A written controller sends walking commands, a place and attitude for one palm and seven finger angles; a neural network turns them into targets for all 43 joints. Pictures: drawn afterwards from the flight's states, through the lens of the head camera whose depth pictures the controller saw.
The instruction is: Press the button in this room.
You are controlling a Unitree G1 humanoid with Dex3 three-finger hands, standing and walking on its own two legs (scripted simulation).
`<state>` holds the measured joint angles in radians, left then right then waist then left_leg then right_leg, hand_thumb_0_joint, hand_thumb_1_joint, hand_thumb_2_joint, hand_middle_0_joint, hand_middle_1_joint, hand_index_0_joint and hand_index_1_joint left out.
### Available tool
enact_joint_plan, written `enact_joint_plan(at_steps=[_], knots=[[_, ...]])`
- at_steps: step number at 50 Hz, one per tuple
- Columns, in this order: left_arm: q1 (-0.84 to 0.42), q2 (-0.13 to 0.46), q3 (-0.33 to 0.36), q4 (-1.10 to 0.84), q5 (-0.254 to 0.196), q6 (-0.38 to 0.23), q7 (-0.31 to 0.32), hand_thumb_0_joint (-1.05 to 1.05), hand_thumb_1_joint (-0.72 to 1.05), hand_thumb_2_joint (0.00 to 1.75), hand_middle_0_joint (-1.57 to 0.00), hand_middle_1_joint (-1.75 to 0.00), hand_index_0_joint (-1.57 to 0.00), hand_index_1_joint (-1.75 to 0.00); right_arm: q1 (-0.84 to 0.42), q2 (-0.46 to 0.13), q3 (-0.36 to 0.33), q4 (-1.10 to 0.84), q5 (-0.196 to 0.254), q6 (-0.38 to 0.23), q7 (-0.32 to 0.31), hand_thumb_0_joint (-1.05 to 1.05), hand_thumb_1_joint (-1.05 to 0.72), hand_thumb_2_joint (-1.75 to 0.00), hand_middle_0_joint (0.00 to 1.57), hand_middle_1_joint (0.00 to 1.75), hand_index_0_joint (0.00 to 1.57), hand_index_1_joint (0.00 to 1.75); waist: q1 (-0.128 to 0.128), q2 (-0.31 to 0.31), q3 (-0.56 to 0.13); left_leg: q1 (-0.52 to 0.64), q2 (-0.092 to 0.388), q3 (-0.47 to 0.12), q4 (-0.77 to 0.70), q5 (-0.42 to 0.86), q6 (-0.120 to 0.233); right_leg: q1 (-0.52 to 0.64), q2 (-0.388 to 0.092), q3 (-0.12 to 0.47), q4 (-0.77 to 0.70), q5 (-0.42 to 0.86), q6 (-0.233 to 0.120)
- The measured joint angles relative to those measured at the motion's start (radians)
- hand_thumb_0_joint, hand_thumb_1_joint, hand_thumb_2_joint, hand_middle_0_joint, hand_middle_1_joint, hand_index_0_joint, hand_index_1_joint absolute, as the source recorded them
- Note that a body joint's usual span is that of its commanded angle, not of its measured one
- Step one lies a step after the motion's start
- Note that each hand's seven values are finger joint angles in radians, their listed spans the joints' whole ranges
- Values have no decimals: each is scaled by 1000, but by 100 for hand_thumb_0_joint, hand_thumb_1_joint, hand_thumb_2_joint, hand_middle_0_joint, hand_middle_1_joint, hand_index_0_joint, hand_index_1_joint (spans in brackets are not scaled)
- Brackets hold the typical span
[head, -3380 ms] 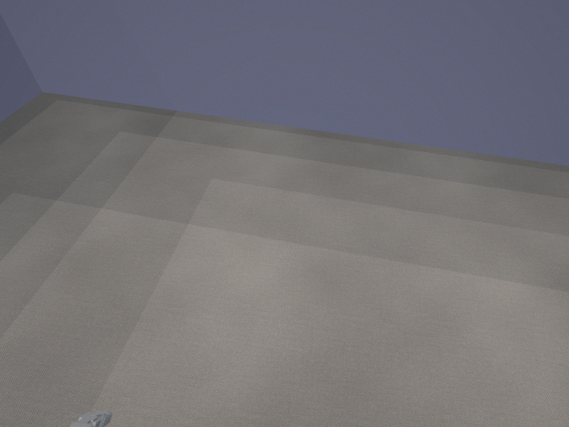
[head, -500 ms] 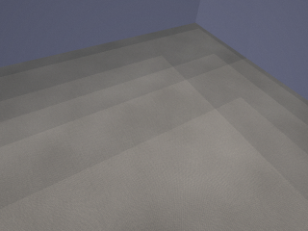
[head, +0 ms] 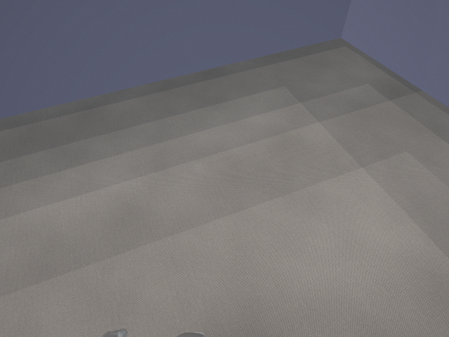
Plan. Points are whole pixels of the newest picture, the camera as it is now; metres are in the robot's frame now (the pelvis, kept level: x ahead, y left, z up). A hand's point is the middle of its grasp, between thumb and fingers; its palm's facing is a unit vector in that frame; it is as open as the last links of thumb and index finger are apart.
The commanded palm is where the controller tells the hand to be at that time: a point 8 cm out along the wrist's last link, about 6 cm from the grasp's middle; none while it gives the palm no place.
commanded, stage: turn or walk to find it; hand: left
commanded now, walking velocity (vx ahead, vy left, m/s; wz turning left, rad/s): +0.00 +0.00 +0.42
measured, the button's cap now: out of the picture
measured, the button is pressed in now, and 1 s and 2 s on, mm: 0 0 0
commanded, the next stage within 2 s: none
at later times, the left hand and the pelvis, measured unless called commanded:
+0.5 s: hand out of the picture -0.04 +0.26 -0.18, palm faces +0.28 -0.93 -0.23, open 7.4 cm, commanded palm none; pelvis -0.02 +0.04 +0.00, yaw +12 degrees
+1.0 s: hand out of the picture -0.03 +0.20 -0.14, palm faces +0.43 -0.87 -0.26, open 7.4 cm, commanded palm none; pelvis -0.03 -0.01 +0.01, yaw +25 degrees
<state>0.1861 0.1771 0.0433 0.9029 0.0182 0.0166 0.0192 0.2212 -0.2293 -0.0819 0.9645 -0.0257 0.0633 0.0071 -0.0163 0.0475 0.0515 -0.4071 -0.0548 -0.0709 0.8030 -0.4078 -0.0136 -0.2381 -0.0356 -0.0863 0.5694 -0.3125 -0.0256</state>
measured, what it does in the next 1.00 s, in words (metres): steps on the spot, turning left: left foot, then right foot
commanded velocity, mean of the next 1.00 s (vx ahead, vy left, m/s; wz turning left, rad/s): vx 0.00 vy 0.00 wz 0.42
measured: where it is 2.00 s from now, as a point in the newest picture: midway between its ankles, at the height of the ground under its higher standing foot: outside the picture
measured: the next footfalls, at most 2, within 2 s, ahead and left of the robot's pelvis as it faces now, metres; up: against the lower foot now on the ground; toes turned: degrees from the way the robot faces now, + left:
left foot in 0.36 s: -0.01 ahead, +0.14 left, +0.00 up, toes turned +15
right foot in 0.82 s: +0.05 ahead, -0.09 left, +0.00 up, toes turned +16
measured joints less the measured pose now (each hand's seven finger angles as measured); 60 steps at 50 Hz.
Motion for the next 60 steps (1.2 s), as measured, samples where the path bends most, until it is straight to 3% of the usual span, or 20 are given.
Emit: enact_joint_plan(at_steps=[3,7,15,18,19,21,24,27,34,38,40,41,44,47,50,54,60], knots=[[20,-13,-6,3,1,2,1,0,90,90,-20,-30,-20,-30,4,-14,-11,12,-3,12,10,0,-91,-89,20,30,20,30,0,-1,0,-75,19,23,255,21,-15,26,-11,-26,-43,17,-2],[34,-17,-9,19,3,1,3,1,90,90,-20,-30,-20,-30,14,-20,-14,23,-3,13,13,0,-91,-89,20,30,20,30,-6,-16,8,-81,63,44,333,52,-42,45,-29,-65,-74,31,-2],[59,10,-1,45,12,-4,-2,1,90,90,-21,-30,-20,-30,-25,-8,6,39,8,12,7,0,-91,-90,20,30,19,30,28,-65,36,64,93,104,15,-38,-47,23,-81,-125,-32,10,22],[73,33,10,60,8,6,-2,1,90,90,-21,-30,-20,-30,-45,-3,16,19,11,-8,8,0,-91,-90,20,30,20,30,31,-77,34,149,89,135,-192,74,-31,-4,-103,-150,34,-21,47],[76,44,16,64,3,13,-3,1,90,90,-21,-30,-20,-30,-52,2,17,13,8,-19,7,0,-91,-90,20,30,20,30,32,-87,32,155,80,140,-217,84,8,-28,-116,-145,81,-37,57],[74,68,24,74,2,37,1,1,90,90,-21,-30,-20,-30,-69,20,23,2,5,-33,5,0,-91,-89,20,30,20,30,43,-114,38,145,65,145,-190,68,42,-92,-112,-71,236,-169,75],[60,85,33,91,1,57,0,1,90,90,-20,-30,-20,-30,-72,38,34,-11,3,-45,-8,0,-91,-89,20,30,20,30,42,-111,30,162,62,128,-226,85,48,-171,-78,2,442,-174,88],[43,90,35,84,-1,52,-7,1,91,90,-20,-30,-20,-30,-69,47,43,-15,4,-49,-13,0,-91,-89,20,30,20,30,41,-102,23,188,52,109,-290,127,51,-204,-69,32,506,-114,100],[-4,70,29,45,-5,45,-7,1,91,90,-20,-30,-20,-30,-44,48,40,-17,1,-44,-11,0,-91,-89,21,30,20,30,22,-71,11,197,28,58,-347,175,50,-171,-47,58,377,-111,113],[-25,48,19,19,-9,35,-6,1,91,90,-20,-30,-20,-30,-27,37,30,-14,-4,-32,-7,0,-91,-89,21,30,20,30,2,-46,9,169,20,28,-321,174,36,-104,-20,54,205,-107,101],[-27,38,13,5,-10,22,-6,1,91,90,-20,-30,-20,-30,-15,28,24,-12,-2,-26,-5,0,-91,-89,21,30,20,30,-2,-37,5,145,13,13,-288,163,23,-48,-7,45,70,-33,94],[-24,35,10,-2,-8,12,-5,1,90,90,-20,-30,-20,-30,-6,23,20,-13,1,-24,-4,0,-91,-89,21,30,20,30,-2,-35,0,124,6,8,-257,151,15,-18,-7,39,-3,-6,75],[-19,6,-4,-6,0,-5,-2,0,90,90,-20,-30,-20,-30,2,0,2,-2,3,-5,-3,0,-91,-89,21,30,20,30,-7,-2,8,30,2,-1,-10,-29,-2,-15,-7,0,7,-1,12],[1,-10,-10,-4,0,-4,-1,0,90,90,-20,-30,-20,-30,9,-15,-10,13,0,9,6,0,-91,-89,20,30,20,30,-7,2,10,-54,16,22,256,-14,-18,14,-20,-30,-28,18,2],[16,-17,-12,9,2,-1,1,1,90,90,-20,-30,-20,-30,19,-22,-13,24,-2,12,11,0,-91,-89,20,30,20,30,-10,-3,10,-78,51,40,349,36,-38,36,-31,-61,-58,31,2],[34,-16,-12,26,6,-3,1,1,90,90,-21,-30,-20,-30,18,-20,-10,37,-1,19,12,0,-91,-89,20,30,20,30,-2,-24,16,-40,85,57,274,14,-54,44,-52,-94,-67,34,7],[55,12,0,50,13,0,-3,1,90,90,-21,-30,-20,-30,-22,-5,7,37,9,10,9,0,-91,-90,20,30,19,30,27,-65,32,73,96,112,1,-39,-46,19,-95,-138,-20,16,32]])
